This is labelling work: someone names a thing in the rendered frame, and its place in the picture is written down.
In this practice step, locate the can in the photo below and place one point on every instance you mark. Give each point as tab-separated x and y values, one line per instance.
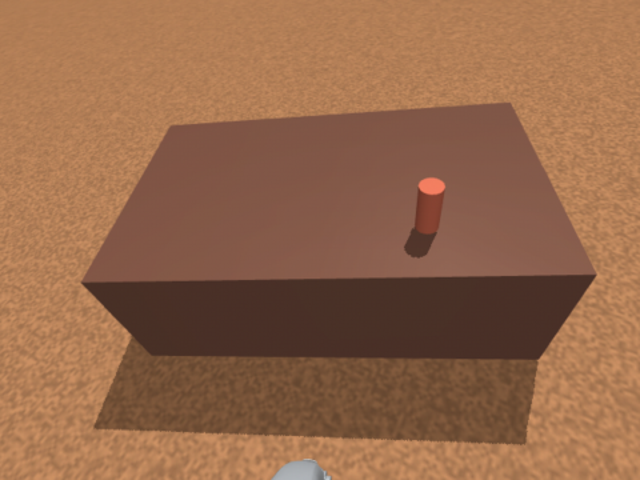
429	205

